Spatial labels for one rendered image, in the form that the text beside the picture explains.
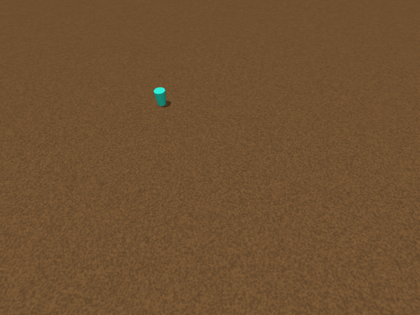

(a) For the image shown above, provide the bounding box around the cup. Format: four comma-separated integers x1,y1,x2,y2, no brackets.
154,87,166,106

